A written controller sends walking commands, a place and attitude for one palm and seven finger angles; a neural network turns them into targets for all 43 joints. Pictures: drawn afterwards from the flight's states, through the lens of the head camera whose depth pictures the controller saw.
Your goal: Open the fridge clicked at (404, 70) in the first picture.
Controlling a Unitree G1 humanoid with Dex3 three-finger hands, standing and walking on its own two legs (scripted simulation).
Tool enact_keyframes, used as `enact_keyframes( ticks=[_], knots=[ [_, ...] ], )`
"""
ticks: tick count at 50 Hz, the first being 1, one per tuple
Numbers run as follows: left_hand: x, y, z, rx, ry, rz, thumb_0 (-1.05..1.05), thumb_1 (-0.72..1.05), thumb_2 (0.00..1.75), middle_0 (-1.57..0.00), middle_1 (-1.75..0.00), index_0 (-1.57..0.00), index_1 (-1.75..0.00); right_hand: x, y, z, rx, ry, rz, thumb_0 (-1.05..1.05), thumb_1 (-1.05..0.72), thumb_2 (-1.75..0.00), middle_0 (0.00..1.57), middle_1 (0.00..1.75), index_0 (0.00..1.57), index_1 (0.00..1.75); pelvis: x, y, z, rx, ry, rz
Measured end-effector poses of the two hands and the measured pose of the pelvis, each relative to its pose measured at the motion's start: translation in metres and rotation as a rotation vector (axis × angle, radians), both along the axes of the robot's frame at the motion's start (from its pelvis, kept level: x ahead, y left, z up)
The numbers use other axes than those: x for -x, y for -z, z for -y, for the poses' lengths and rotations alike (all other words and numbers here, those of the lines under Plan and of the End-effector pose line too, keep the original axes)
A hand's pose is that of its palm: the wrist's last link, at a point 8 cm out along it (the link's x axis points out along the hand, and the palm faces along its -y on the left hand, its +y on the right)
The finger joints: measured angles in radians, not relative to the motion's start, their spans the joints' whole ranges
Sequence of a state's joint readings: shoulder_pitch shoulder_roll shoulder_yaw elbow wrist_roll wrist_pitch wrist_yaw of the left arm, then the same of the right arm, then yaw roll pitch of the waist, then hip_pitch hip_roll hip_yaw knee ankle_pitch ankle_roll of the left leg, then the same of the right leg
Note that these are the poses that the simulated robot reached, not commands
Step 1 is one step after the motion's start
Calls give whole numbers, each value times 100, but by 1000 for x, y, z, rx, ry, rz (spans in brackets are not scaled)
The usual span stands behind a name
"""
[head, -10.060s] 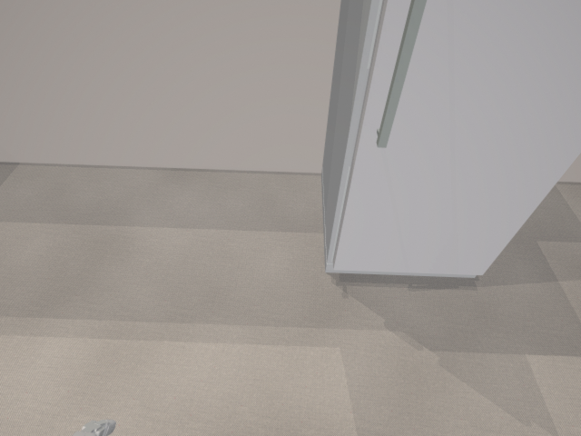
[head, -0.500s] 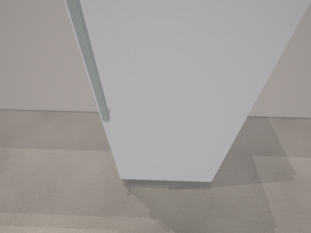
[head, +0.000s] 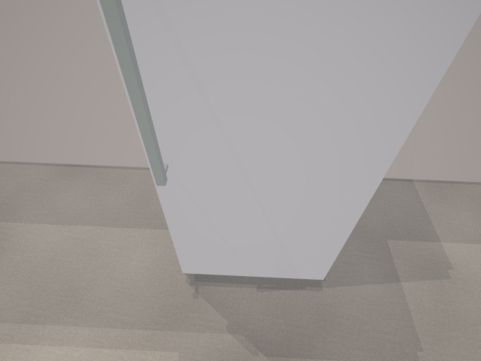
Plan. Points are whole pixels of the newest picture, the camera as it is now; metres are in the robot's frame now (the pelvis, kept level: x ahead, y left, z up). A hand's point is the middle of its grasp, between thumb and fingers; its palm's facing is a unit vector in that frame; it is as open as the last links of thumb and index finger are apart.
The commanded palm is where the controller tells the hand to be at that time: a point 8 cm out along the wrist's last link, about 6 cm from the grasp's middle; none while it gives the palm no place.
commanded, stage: look again from close up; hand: left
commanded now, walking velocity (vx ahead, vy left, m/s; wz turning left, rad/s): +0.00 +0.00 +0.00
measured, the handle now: (138, 81) +0.51 +0.22 +0.20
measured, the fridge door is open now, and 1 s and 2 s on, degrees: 0 0 0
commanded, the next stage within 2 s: raise the hand to about handle height in 0.10 s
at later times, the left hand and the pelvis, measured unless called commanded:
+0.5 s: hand (142, 304) +0.20 +0.17 +0.01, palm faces +0.02 -1.00 -0.02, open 7.9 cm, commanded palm +0.12 +0.24 -0.03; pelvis -0.01 +0.00 -0.04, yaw -1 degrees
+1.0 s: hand (101, 289) +0.21 +0.23 +0.04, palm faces +0.06 -1.00 -0.06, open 10.8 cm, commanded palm +0.17 +0.28 +0.05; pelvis -0.01 +0.00 -0.04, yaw +1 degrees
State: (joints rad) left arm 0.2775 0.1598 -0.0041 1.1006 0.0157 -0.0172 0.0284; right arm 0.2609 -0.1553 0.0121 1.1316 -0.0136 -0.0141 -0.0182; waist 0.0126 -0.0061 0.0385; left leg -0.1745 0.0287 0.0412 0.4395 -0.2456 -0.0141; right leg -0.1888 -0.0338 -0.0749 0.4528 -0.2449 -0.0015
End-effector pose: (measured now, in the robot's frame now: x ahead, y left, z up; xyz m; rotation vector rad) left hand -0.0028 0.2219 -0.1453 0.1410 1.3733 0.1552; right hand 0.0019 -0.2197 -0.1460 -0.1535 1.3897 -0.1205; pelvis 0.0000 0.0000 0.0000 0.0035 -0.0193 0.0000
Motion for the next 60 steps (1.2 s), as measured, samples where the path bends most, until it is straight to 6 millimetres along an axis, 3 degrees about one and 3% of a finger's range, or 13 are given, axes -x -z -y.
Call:
enact_keyframes(
  ticks=[11,13,16,19,22,26,29,32,36,40,45,52,60],
  knots=[
    [-4,0,0,-7,-1,6,0,91,90,-20,-30,-20,-30,-3,1,1,1,1,-1,0,-91,-89,20,30,20,30,-2,1,0,5,1,-6],
    [-32,-19,-9,-25,-97,167,1,92,90,-20,-31,-20,-30,-13,-4,6,29,4,93,1,-92,-89,20,30,20,30,-1,2,-1,4,7,2],
    [-99,-81,-22,-96,-121,622,2,92,89,-20,-32,-20,-31,-45,-15,13,66,7,331,1,-92,-89,20,30,20,30,0,6,-2,-2,-9,-6],
    [-157,-139,-23,-88,-74,1030,2,88,88,-20,-34,-20,-34,-86,-27,22,83,-13,547,1,-92,-89,20,30,20,30,5,13,-3,-2,-21,-43],
    [-183,-167,-13,2,26,1336,1,83,85,-20,-37,-20,-37,-127,-42,30,92,-43,723,1,-91,-89,20,30,20,30,10,26,-1,-7,-2,-103],
    [-172,-151,-1,129,180,1410,0,74,82,-21,-42,-21,-42,-170,-60,37,105,-93,881,1,-91,-89,20,30,20,30,15,45,2,-11,12,-142],
    [-147,-125,-7,154,124,1299,0,67,79,-22,-46,-22,-46,-193,-70,37,128,-130,937,1,-91,-89,20,30,20,30,15,54,4,-7,6,-157],
    [-123,-117,-23,73,32,1248,1,59,76,-22,-51,-23,-50,-206,-71,30,136,-178,948,1,-91,-90,20,30,20,30,14,59,5,9,-12,-164],
    [-120,-139,-34,-16,34,1356,1,50,73,-23,-57,-23,-56,-207,-57,14,107,-238,907,1,-91,-90,20,30,19,30,15,62,6,36,-39,-168],
    [-146,-161,-33,23,144,1426,1,40,69,-23,-63,-23,-62,-191,-36,-4,48,-225,832,1,-90,-89,20,30,20,30,17,61,5,49,-48,-162],
    [-177,-173,-41,86,188,1334,1,29,64,-24,-70,-25,-70,-160,-26,-14,2,-125,752,1,-90,-89,21,30,20,30,13,48,2,38,-28,-150],
    [-184,-198,-61,30,135,1347,0,13,57,-25,-81,-26,-80,-134,-31,-2,36,-82,711,1,-90,-89,21,30,20,30,5,36,-5,27,-14,-131],
    [-193,-213,-72,38,152,1373,0,-6,49,-27,-93,-27,-92,-144,-50,16,112,-112,751,1,-90,-89,21,30,20,30,3,28,-10,26,-19,-98]
  ],
)
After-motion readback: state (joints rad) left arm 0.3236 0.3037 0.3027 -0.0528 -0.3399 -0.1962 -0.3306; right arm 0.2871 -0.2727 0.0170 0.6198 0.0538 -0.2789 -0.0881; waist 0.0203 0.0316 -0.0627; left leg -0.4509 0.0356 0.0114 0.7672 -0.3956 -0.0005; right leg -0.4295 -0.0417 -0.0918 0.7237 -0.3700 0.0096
